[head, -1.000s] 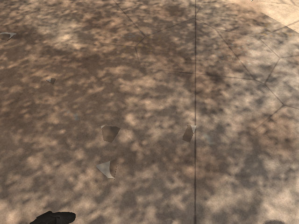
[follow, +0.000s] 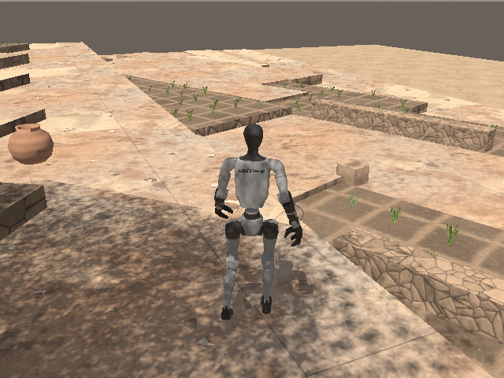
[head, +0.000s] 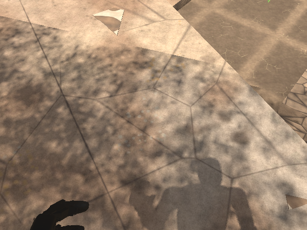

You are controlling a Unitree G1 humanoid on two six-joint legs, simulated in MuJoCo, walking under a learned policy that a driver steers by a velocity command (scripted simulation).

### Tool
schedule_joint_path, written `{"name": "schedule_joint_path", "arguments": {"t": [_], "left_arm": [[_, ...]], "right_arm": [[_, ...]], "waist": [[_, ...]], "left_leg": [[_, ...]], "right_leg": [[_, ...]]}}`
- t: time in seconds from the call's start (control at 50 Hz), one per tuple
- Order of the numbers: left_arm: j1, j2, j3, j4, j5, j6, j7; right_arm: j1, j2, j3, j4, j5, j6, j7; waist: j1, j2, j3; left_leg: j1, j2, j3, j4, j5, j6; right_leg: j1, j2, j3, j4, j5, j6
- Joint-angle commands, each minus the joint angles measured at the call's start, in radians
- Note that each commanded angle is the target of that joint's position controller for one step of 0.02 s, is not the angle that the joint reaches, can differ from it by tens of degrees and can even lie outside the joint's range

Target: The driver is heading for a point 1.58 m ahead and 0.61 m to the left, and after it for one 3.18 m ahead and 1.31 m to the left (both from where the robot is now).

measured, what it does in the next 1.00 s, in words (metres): walks ahead, turning left: left foot, then right foot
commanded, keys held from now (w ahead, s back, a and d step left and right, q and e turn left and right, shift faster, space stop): q+shift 0.68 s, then e+shift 0.22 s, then w+e+shift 0.10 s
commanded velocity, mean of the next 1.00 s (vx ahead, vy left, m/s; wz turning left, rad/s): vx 0.08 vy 0.00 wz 0.60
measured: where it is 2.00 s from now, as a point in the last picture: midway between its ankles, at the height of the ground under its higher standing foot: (144, 152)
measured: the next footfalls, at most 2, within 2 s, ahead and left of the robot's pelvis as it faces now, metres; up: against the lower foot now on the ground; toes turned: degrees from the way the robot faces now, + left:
left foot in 0.30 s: +0.16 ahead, +0.17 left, +0.00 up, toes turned +20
right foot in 0.76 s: +0.27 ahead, +0.00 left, +0.00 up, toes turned +47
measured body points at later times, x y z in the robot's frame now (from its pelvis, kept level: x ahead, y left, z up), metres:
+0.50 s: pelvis +0.10 +0.06 +0.01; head +0.14 +0.11 +0.46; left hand +0.16 +0.39 -0.09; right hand +0.35 -0.15 -0.06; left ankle +0.12 +0.16 -0.72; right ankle +0.17 -0.09 -0.65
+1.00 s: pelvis +0.15 +0.04 +0.02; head +0.17 +0.04 +0.47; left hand +0.08 +0.33 -0.09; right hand +0.45 -0.06 -0.07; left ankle +0.04 +0.13 -0.71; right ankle +0.24 -0.03 -0.72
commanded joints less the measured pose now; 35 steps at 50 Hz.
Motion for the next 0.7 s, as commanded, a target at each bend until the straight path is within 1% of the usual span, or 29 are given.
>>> {"name": "schedule_joint_path", "arguments": {"t": [0.02,0.04,0.06,0.08,0.1,0.14,0.18,0.22,0.24,0.26,0.28,0.3,0.32,0.34,0.36,0.38,0.4,0.42,0.44,0.46,0.48,0.5,0.54,0.58,0.62,0.68,0.7], "left_arm": [[0.066,0.113,0.058,-0.022,-0.005,-0.001,0.015],[0.031,0.112,0.062,-0.018,0.002,-0.005,0.016],[0.006,0.118,0.068,-0.012,0.004,-0.009,0.020],[-0.001,0.134,0.076,-0.002,0.005,-0.012,0.027],[-0.006,0.146,0.083,0.006,0.004,-0.013,0.036],[-0.027,0.157,0.091,0.013,-0.001,-0.007,0.052],[-0.029,0.169,0.098,0.027,-0.015,0.000,0.056],[-0.010,0.188,0.110,0.044,-0.033,0.008,0.049],[-0.002,0.197,0.116,0.052,-0.041,0.012,0.044],[-0.004,0.202,0.120,0.059,-0.050,0.016,0.041],[0.011,0.191,0.121,0.071,-0.059,0.020,0.038],[0.063,0.163,0.117,0.095,-0.057,0.026,0.032],[0.106,0.144,0.114,0.082,-0.021,0.034,0.028],[0.065,0.128,0.104,0.025,0.005,0.039,0.034],[0.011,0.166,0.111,0.020,-0.008,0.039,0.038],[-0.016,0.163,0.112,0.013,-0.026,0.036,0.043],[-0.002,0.161,0.114,0.031,-0.019,0.034,0.053],[0.003,0.175,0.119,0.034,-0.009,0.034,0.061],[0.004,0.172,0.120,0.037,-0.008,0.033,0.058],[0.008,0.159,0.117,0.043,-0.011,0.031,0.054],[0.009,0.141,0.112,0.049,-0.016,0.030,0.050],[0.001,0.127,0.107,0.051,-0.020,0.029,0.048],[-0.007,0.113,0.100,0.055,-0.025,0.029,0.044],[-0.007,0.119,0.101,0.060,-0.028,0.031,0.039],[-0.006,0.129,0.105,0.062,-0.030,0.029,0.033],[0.007,0.144,0.112,0.063,-0.033,0.018,0.024],[0.045,0.154,0.114,0.076,-0.031,0.014,0.019]], "right_arm": [[0.107,-0.094,-0.045,-0.066,0.001,0.055,-0.026],[0.104,-0.068,-0.045,-0.081,0.000,0.071,-0.029],[0.072,-0.060,-0.047,-0.107,-0.004,0.080,-0.032],[0.035,-0.055,-0.048,-0.129,-0.012,0.084,-0.033],[0.012,-0.050,-0.047,-0.142,-0.018,0.085,-0.027],[-0.023,-0.049,-0.047,-0.156,-0.019,0.085,-0.007],[-0.068,-0.065,-0.053,-0.174,-0.018,0.091,0.014],[-0.114,-0.093,-0.064,-0.203,-0.018,0.105,0.031],[-0.129,-0.103,-0.070,-0.216,-0.019,0.109,0.037],[-0.126,-0.106,-0.076,-0.223,-0.020,0.111,0.040],[-0.112,-0.112,-0.084,-0.221,-0.024,0.111,0.038],[-0.071,-0.145,-0.102,-0.211,-0.033,0.109,0.028],[-0.028,-0.288,-0.141,-0.224,-0.037,0.101,0.008],[-0.050,-0.339,-0.137,-0.262,-0.065,0.077,0.013],[-0.043,-0.306,-0.132,-0.272,-0.062,0.053,0.031],[-0.069,-0.281,-0.125,-0.272,-0.049,0.038,0.030],[-0.121,-0.242,-0.117,-0.279,-0.025,0.040,0.019],[-0.177,-0.210,-0.107,-0.295,-0.011,0.051,0.005],[-0.203,-0.192,-0.101,-0.312,-0.016,0.061,-0.007],[-0.209,-0.186,-0.100,-0.321,-0.023,0.067,-0.016],[-0.202,-0.188,-0.103,-0.325,-0.026,0.072,-0.023],[-0.191,-0.195,-0.107,-0.326,-0.024,0.074,-0.028],[-0.188,-0.206,-0.114,-0.331,-0.019,0.081,-0.036],[-0.200,-0.207,-0.116,-0.341,-0.020,0.089,-0.037],[-0.204,-0.205,-0.117,-0.346,-0.021,0.096,-0.034],[-0.215,-0.204,-0.119,-0.355,-0.019,0.103,-0.025],[-0.236,-0.196,-0.113,-0.359,-0.020,0.103,-0.024]], "waist": [[0.027,-0.091,-0.212],[0.006,-0.111,-0.176],[-0.001,-0.115,-0.147],[0.001,-0.109,-0.142],[0.004,-0.101,-0.152],[0.009,-0.099,-0.172],[0.021,-0.110,-0.168],[0.036,-0.107,-0.149],[0.038,-0.104,-0.139],[0.028,-0.094,-0.133],[0.022,-0.069,-0.131],[0.016,0.014,-0.124],[0.030,0.320,-0.080],[0.057,0.394,-0.162],[0.006,0.233,-0.236],[0.025,0.166,-0.210],[0.056,0.090,-0.190],[0.079,0.099,-0.186],[0.091,0.118,-0.199],[0.093,0.117,-0.213],[0.091,0.103,-0.225],[0.084,0.094,-0.229],[0.076,0.099,-0.232],[0.071,0.125,-0.219],[0.063,0.151,-0.201],[0.056,0.179,-0.186],[0.066,0.188,-0.202]], "left_leg": [[-0.181,0.082,0.005,0.072,0.060,-0.040],[-0.151,0.090,0.018,0.039,0.069,-0.043],[-0.149,0.099,0.024,-0.018,0.099,-0.041],[-0.150,0.107,0.029,-0.076,0.151,-0.033],[-0.137,0.116,0.030,-0.140,0.221,-0.021],[-0.069,0.118,0.043,-0.277,0.368,0.008],[-0.027,0.103,0.070,-0.378,0.420,0.032],[-0.015,0.091,0.099,-0.452,0.388,0.059],[-0.007,0.081,0.116,-0.496,0.361,0.076],[0.021,0.064,0.139,-0.564,0.363,0.097],[0.070,0.036,0.156,-0.631,0.387,0.123],[0.144,0.016,0.121,-0.716,0.478,0.161],[0.264,0.195,-0.194,-0.826,0.977,0.260],[0.361,0.322,-0.539,-0.879,0.906,0.458],[0.380,0.320,-0.526,-0.920,0.770,0.460],[0.362,0.277,-0.467,-0.921,0.686,0.409],[0.329,0.230,-0.404,-0.910,0.620,0.350],[0.280,0.205,-0.366,-0.905,0.596,0.318],[0.240,0.177,-0.343,-0.902,0.609,0.303],[0.234,0.156,-0.332,-0.896,0.627,0.296],[0.239,0.141,-0.329,-0.890,0.634,0.291],[0.248,0.134,-0.339,-0.885,0.630,0.290],[0.244,0.123,-0.372,-0.881,0.570,0.288],[0.210,0.109,-0.408,-0.887,0.487,0.280],[0.185,0.096,-0.447,-0.891,0.432,0.274],[0.174,0.076,-0.508,-0.878,0.413,0.264],[0.189,0.081,-0.490,-0.851,0.446,0.257]], "right_leg": [[0.301,-0.325,0.211,-0.206,0.530,-0.239],[0.210,-0.325,0.165,-0.248,0.477,-0.234],[0.163,-0.323,0.120,-0.276,0.441,-0.226],[0.152,-0.326,0.088,-0.288,0.418,-0.220],[0.159,-0.323,0.052,-0.286,0.394,-0.211],[0.163,-0.309,-0.023,-0.280,0.317,-0.186],[0.187,-0.312,-0.066,-0.267,0.242,-0.165],[0.233,-0.336,-0.080,-0.236,0.186,-0.141],[0.257,-0.348,-0.084,-0.209,0.171,-0.124],[0.273,-0.348,-0.099,-0.164,0.153,-0.096],[0.272,-0.328,-0.125,-0.093,0.111,-0.057],[0.241,-0.275,-0.161,0.051,0.033,-0.005],[0.014,-0.138,-0.233,0.392,-0.306,0.090],[-0.239,0.014,-0.043,0.656,-0.577,0.137],[-0.272,0.012,0.095,0.741,-0.535,0.113],[-0.287,0.004,0.128,0.725,-0.444,0.084],[-0.283,-0.018,0.147,0.671,-0.360,0.076],[-0.251,-0.024,0.157,0.609,-0.304,0.075],[-0.198,-0.012,0.154,0.579,-0.269,0.078],[-0.171,0.008,0.153,0.538,-0.243,0.085],[-0.154,0.025,0.154,0.476,-0.228,0.092],[-0.145,0.040,0.160,0.413,-0.221,0.100],[-0.115,0.059,0.177,0.317,-0.206,0.111],[-0.074,0.073,0.185,0.250,-0.187,0.114],[-0.036,0.081,0.193,0.193,-0.182,0.111],[0.035,0.086,0.199,0.090,-0.195,0.093],[0.068,0.067,0.186,0.051,-0.182,0.084]]}}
